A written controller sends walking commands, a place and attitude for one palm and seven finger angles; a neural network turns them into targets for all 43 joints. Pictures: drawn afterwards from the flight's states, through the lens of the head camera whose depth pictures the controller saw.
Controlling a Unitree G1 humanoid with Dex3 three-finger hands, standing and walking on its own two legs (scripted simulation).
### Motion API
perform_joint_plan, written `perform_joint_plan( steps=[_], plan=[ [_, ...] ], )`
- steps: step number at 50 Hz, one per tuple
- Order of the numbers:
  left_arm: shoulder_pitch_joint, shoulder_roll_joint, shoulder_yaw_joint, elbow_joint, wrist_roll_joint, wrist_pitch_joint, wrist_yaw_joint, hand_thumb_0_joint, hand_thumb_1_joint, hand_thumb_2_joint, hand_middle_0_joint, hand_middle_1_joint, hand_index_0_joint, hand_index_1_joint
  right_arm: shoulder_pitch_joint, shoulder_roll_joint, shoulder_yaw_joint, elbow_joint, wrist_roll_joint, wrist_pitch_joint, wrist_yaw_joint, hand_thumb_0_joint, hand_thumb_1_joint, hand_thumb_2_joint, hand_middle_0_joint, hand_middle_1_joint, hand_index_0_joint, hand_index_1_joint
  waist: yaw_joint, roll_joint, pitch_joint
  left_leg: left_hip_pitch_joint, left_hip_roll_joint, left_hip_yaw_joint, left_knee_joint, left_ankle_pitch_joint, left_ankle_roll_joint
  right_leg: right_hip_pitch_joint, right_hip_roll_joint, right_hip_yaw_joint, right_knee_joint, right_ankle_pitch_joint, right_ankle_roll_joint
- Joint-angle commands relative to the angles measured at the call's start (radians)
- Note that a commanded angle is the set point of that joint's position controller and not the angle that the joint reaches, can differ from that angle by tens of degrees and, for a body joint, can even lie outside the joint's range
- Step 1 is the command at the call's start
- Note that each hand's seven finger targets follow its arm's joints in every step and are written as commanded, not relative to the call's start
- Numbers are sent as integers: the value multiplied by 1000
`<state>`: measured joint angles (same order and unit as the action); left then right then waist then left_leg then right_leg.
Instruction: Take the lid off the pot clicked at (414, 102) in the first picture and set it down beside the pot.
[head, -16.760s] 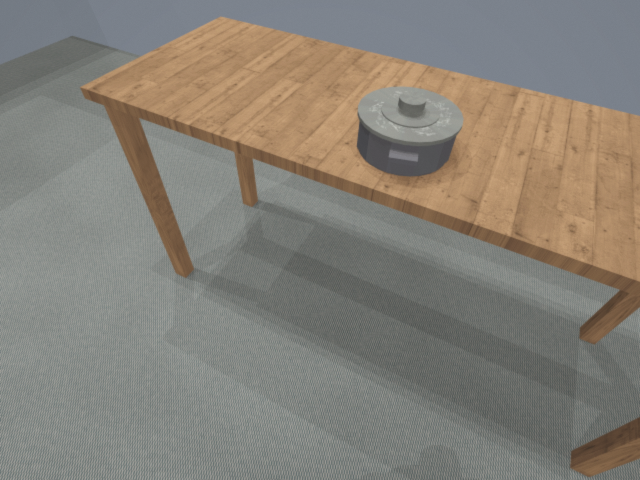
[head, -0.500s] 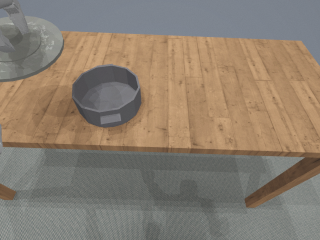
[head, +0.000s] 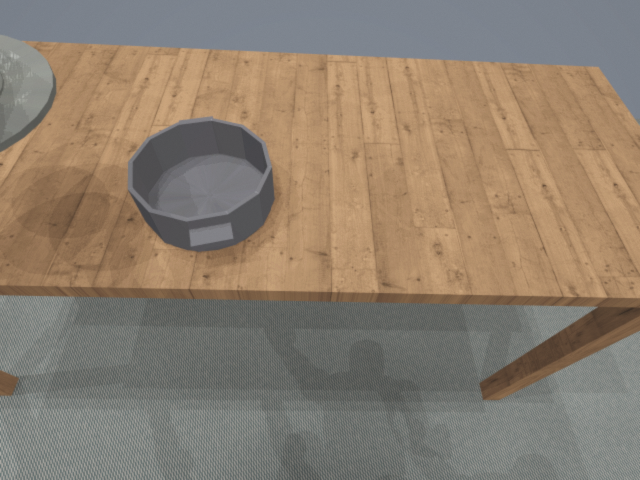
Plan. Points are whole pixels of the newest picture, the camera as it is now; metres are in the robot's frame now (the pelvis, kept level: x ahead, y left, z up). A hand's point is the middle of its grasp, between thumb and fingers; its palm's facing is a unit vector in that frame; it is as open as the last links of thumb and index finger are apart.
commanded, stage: move the lid sideways beside the pot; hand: left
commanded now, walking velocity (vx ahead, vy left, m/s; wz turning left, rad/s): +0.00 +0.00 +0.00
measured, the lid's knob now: out of the picture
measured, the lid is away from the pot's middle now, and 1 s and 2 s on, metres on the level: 0.23 0.23 0.23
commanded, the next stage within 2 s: lower the lid onto the table in 0.36 s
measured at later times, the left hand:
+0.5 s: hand out of the picture +0.47 +0.36 +0.25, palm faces -0.29 -0.15 -0.95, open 8.1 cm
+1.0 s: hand out of the picture +0.47 +0.35 +0.22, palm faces -0.33 -0.19 -0.92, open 8.1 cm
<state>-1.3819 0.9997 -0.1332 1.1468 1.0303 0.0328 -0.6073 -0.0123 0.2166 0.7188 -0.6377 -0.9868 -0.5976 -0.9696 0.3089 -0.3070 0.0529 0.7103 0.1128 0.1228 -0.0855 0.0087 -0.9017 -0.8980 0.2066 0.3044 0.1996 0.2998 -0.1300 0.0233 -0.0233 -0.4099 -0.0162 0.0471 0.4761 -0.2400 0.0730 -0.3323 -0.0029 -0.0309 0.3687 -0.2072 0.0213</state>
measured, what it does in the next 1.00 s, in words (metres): stands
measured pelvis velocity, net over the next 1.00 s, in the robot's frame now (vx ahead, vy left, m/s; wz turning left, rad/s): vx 0.00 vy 0.01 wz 0.00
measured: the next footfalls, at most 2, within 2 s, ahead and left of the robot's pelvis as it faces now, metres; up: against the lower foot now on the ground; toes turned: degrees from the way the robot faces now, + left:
none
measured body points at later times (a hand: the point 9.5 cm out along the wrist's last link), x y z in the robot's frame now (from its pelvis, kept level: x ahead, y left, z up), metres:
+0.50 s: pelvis +0.00 +0.01 +0.00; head +0.08 +0.02 +0.44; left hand +0.48 +0.36 +0.31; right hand +0.03 -0.27 -0.12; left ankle -0.01 +0.07 -0.74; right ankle -0.03 -0.14 -0.74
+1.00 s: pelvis +0.00 +0.01 +0.00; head +0.08 +0.02 +0.44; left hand +0.48 +0.36 +0.28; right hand -0.01 -0.28 -0.12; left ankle -0.01 +0.07 -0.74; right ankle -0.03 -0.14 -0.74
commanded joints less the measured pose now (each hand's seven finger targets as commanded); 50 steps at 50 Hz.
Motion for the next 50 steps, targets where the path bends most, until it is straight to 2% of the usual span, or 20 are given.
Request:
perform_joint_plan(
  steps=[1, 2, 5, 7, 9, 12, 16, 17, 22, 26, 27, 30, 35, 38, 40, 42, 44, 47, 49, 50],
  plan=[
    [-550, 257, 46, -215, -1, -3, 55, 0, 652, 924, -805, -1090, -780, -1080, 86, -186, -60, -55, -3, -17, -17, 0, -900, -900, 200, 300, 200, 300, -2, 168, -408, 383, 17, -54, 12, 459, 18, -5, 56, -34, -7, 218, -41],
    [-538, 198, 4, -224, -15, -3, 50, 0, 652, 924, -805, -1090, -780, -1080, 84, -187, -61, -58, 4, -19, -18, 0, -900, -900, 200, 300, 200, 300, -6, 193, -410, 410, 24, -59, 12, 512, 13, -22, 53, -37, -11, 230, -46],
    [-605, 285, 67, -304, 4, -4, 57, 0, 652, 924, -805, -1090, -780, -1080, 100, -187, -66, -52, -8, -23, -19, 0, -900, -900, 200, 300, 200, 300, 3, 213, -487, 451, 21, -65, 31, 570, 19, 3, 59, -31, 2, 258, -41],
    [-561, 241, 44, -282, -9, -5, 54, 0, 652, 924, -805, -1090, -780, -1080, 110, -184, -67, -52, -3, -29, -20, 0, -900, -900, 200, 300, 200, 300, -1, 226, -474, 482, 27, -76, 41, 653, 9, -26, 59, -38, -4, 272, -44],
    [-555, 274, 75, -257, 1, -1, 54, 0, 652, 924, -805, -1090, -780, -1080, 118, -186, -69, -44, -12, -26, -16, 0, -900, -900, 200, 300, 200, 300, 2, 191, -474, 461, 22, -72, 47, 628, 17, -22, 63, -35, 3, 266, -37],
    [-561, 232, 49, -288, -10, -1, 52, 0, 652, 924, -805, -1090, -780, -1080, 112, -188, -73, -48, -9, -25, -11, 0, -900, -900, 200, 300, 200, 300, 4, 250, -478, 501, 30, -83, 53, 718, 0, -50, 58, -42, 4, 284, -45],
    [-547, 271, 74, -222, 5, 7, 51, 0, 652, 924, -805, -1090, -780, -1080, 114, -187, -67, -50, -13, -14, -6, 0, -900, -900, 200, 300, 200, 300, 4, 155, -443, 416, 22, -72, 46, 598, 12, -23, 62, -40, 9, 262, -39],
    [-542, 251, 60, -241, -4, 1, 51, 0, 652, 924, -805, -1090, -780, -1080, 108, -191, -66, -54, -9, -13, -6, 0, -900, -900, 200, 300, 200, 300, 6, 202, -455, 440, 26, -74, 49, 670, 3, -30, 57, -41, 12, 290, -45],
    [-575, 243, 49, -255, 2, 6, 53, 0, 652, 924, -805, -1090, -780, -1080, 106, -189, -66, -61, -9, -13, -7, 0, -900, -900, 200, 300, 200, 300, 2, 212, -462, 459, 30, -79, 46, 652, -1, -49, 58, -43, 8, 256, -44],
    [-594, 242, 34, -145, 12, 47, 47, 0, 652, 924, -805, -1090, -780, -1080, 119, -190, -64, -53, -4, -22, -1, 0, -900, -900, 200, 300, 200, 300, -11, 132, -430, 380, 13, -65, 35, 501, 13, -16, 62, -38, 11, 242, -36],
    [-565, 205, 6, -132, 3, 45, 45, 0, 652, 924, -805, -1090, -780, -1080, 118, -191, -62, -55, 1, -27, -2, 0, -900, -900, 200, 300, 200, 300, -15, 153, -422, 386, 17, -66, 34, 536, 7, -28, 58, -41, 10, 255, -41],
    [-649, 252, 37, -202, 25, 51, 56, 0, 652, 924, -805, -1090, -780, -1080, 130, -191, -68, -47, -9, -36, -3, 0, -900, -900, 200, 300, 200, 300, -11, 200, -479, 436, 19, -72, 43, 554, 8, -29, 62, -39, 15, 246, -38],
    [-611, 204, 6, -158, 16, 54, 58, 0, 652, 924, -805, -1090, -780, -1080, 137, -190, -70, -41, -7, -47, -7, 0, -900, -900, 200, 300, 200, 300, -19, 178, -442, 410, 18, -68, 43, 517, 11, -47, 64, -39, 13, 235, -37],
    [-627, 246, 44, -213, 18, 47, 65, 0, 652, 924, -805, -1090, -780, -1080, 136, -193, -71, -42, -11, -48, -6, 0, -900, -900, 200, 300, 200, 300, -7, 218, -476, 442, 23, -77, 52, 578, 2, -40, 64, -36, 21, 249, -41],
    [-628, 199, 21, -208, 16, 52, 65, 0, 652, 924, -805, -1090, -780, -1080, 143, -189, -78, -36, -13, -52, -6, 0, -900, -900, 200, 300, 200, 300, -13, 232, -469, 470, 26, -87, 55, 593, 1, -77, 68, -44, 16, 224, -41],
    [-535, 200, 29, -151, 8, 45, 65, 0, 652, 924, -805, -1090, -780, -1080, 151, -193, -72, -41, -9, -53, -7, 0, -900, -900, 200, 300, 200, 300, -13, 205, -431, 428, 23, -79, 54, 586, -5, -74, 67, -46, 14, 233, -46],
    [-577, 186, 17, -166, 8, 48, 67, 0, 652, 924, -805, -1090, -780, -1080, 145, -193, -76, -33, -11, -49, -4, 0, -900, -900, 200, 300, 200, 300, -16, 174, -434, 416, 25, -79, 48, 510, 5, -77, 68, -44, 16, 207, -39],
    [-557, 166, 5, -165, -2, 41, 67, 0, 652, 924, -805, -1090, -780, -1080, 150, -196, -77, -33, -8, -51, -6, 0, -900, -900, 200, 300, 200, 300, -16, 200, -436, 421, 25, -78, 51, 542, -2, -82, 66, -44, 17, 220, -46],
    [-582, 261, 72, -193, 15, 33, 77, 0, 652, 924, -805, -1090, -780, -1080, 155, -197, -75, -34, -16, -49, -8, 0, -900, -900, 200, 300, 200, 300, -9, 175, -476, 410, 18, -77, 61, 538, 8, -41, 70, -34, 29, 242, -41],
    [-563, 240, 54, -162, 13, 33, 77, 0, 652, 924, -805, -1090, -780, -1080, 154, -194, -75, -37, -14, -49, -9, 0, -900, -900, 200, 300, 200, 300, -16, 172, -458, 394, 15, -70, 61, 509, 11, -48, 69, -34, 27, 233, -40]
  ],
)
